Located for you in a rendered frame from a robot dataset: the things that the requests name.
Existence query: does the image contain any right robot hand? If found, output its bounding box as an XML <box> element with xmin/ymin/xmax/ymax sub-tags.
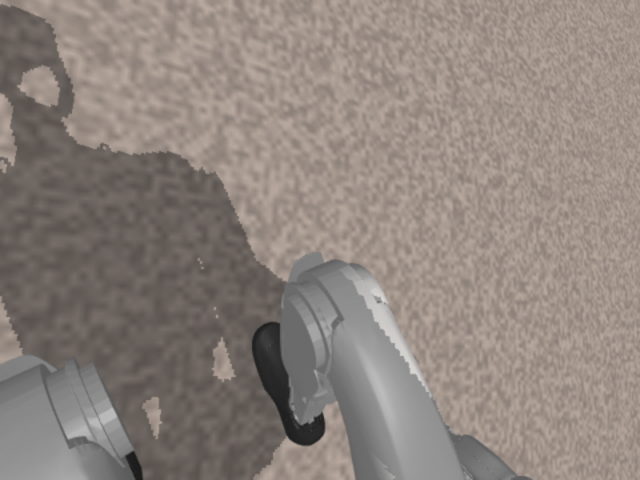
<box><xmin>445</xmin><ymin>425</ymin><xmax>518</xmax><ymax>480</ymax></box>

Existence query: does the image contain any right robot foot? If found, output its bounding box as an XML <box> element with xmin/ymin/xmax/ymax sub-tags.
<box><xmin>252</xmin><ymin>322</ymin><xmax>325</xmax><ymax>446</ymax></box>

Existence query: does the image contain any left robot foot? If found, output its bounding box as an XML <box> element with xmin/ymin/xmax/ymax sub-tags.
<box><xmin>125</xmin><ymin>451</ymin><xmax>143</xmax><ymax>480</ymax></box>

